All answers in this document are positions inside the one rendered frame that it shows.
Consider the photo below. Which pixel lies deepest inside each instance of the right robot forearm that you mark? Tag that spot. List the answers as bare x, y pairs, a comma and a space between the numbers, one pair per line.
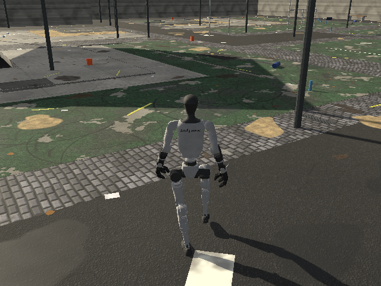
220, 162

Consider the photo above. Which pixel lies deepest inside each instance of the left robot forearm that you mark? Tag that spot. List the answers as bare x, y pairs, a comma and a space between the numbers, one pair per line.
161, 158

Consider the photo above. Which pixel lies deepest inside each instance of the robot right thigh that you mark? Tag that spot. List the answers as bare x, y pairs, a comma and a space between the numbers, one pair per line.
204, 173

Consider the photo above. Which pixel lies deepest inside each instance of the robot left upper arm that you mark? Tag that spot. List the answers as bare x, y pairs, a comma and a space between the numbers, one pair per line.
172, 125

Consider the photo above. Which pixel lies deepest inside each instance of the robot right upper arm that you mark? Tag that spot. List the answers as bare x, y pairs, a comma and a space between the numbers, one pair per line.
208, 125

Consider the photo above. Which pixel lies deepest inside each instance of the robot left hand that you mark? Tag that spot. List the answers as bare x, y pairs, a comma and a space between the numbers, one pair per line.
163, 169

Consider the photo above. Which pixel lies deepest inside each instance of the robot right hand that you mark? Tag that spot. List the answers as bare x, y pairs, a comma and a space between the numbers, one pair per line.
224, 178

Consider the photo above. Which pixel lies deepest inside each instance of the left robot shin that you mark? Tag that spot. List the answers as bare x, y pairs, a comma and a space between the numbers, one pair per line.
183, 223

